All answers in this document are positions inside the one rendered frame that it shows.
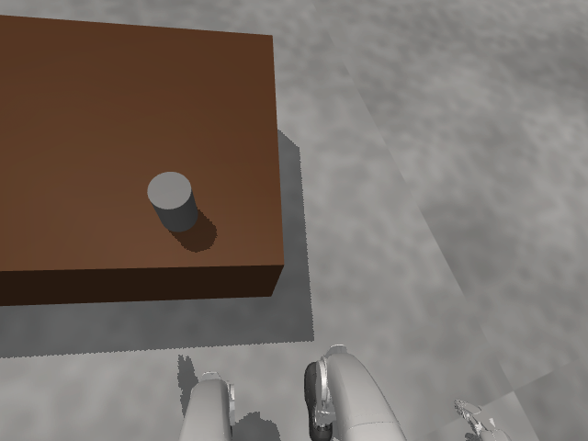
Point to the can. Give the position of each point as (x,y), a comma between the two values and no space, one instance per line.
(172,198)

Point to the right robot hand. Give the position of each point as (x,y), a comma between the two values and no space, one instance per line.
(481,423)

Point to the right robot foot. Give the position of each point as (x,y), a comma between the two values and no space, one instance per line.
(317,433)

